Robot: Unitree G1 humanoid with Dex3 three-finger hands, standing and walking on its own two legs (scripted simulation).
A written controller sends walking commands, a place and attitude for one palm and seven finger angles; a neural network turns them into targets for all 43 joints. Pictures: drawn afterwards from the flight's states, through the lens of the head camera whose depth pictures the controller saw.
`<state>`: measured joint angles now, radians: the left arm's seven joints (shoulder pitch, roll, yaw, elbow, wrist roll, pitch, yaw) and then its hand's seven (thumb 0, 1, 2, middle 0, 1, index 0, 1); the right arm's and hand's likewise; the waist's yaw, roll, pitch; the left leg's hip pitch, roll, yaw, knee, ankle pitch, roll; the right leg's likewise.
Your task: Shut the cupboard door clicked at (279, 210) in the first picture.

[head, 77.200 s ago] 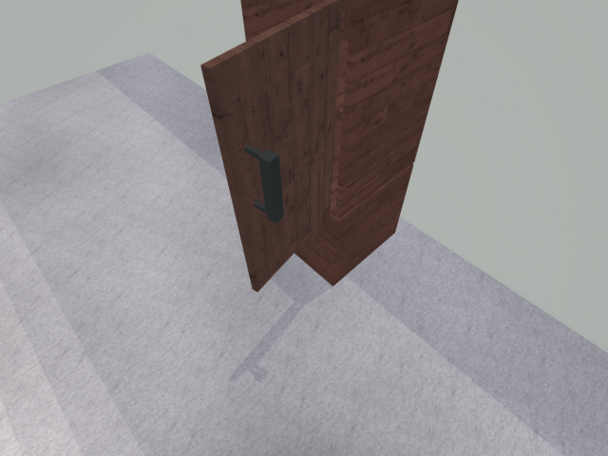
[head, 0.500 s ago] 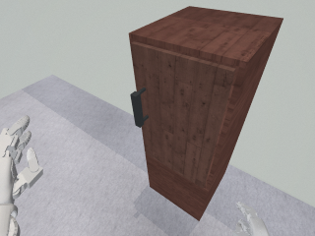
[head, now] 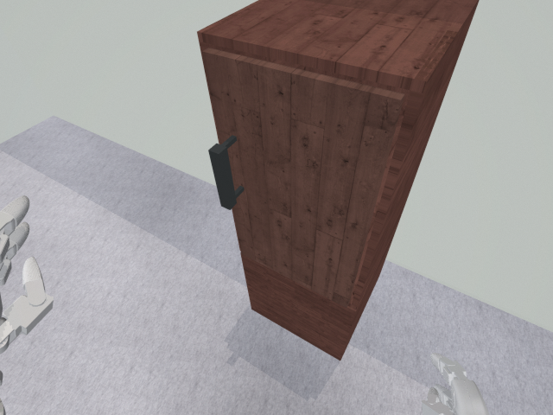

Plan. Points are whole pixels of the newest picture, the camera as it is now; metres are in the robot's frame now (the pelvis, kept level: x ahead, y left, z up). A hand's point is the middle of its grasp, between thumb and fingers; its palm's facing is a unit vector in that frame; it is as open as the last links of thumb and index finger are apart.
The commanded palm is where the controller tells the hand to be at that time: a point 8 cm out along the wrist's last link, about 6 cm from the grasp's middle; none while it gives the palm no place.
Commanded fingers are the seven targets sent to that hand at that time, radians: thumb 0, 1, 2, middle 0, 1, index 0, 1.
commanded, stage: step back with the hand held close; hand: left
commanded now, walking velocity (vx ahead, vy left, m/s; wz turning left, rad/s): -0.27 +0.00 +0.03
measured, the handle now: (230, 172) +0.57 +0.14 +0.02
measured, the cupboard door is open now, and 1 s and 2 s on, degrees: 0 0 0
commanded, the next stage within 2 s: stop stepping back and stand still in 1.42 s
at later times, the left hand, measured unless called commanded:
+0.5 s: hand out of the picture +0.13 +0.29 +0.16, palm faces +0.49 -0.76 -0.44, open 7.4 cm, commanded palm +0.07 +0.32 +0.18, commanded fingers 0.00 0.90 0.90 -0.20 -0.30 -0.20 -0.30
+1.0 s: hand out of the picture +0.10 +0.27 +0.17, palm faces +0.47 -0.77 -0.43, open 7.4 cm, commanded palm +0.03 +0.30 +0.18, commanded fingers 0.00 0.90 0.90 -0.20 -0.30 -0.20 -0.30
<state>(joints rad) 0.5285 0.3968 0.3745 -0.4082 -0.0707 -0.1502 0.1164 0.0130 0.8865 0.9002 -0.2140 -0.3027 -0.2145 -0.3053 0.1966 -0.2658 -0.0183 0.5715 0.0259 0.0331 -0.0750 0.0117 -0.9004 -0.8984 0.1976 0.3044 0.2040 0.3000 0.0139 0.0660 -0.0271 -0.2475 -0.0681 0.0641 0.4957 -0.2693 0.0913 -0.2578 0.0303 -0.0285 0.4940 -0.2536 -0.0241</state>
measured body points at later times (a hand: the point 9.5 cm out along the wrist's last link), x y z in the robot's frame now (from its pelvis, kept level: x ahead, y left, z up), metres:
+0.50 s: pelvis -0.06 +0.01 -0.02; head -0.07 +0.03 +0.43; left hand +0.10 +0.32 +0.18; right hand +0.10 -0.23 -0.09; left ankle +0.00 +0.05 -0.74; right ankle +0.00 -0.11 -0.74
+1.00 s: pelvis -0.10 +0.00 -0.02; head -0.09 +0.03 +0.43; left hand +0.07 +0.31 +0.19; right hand +0.07 -0.24 -0.09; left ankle +0.00 +0.05 -0.74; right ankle -0.06 -0.12 -0.74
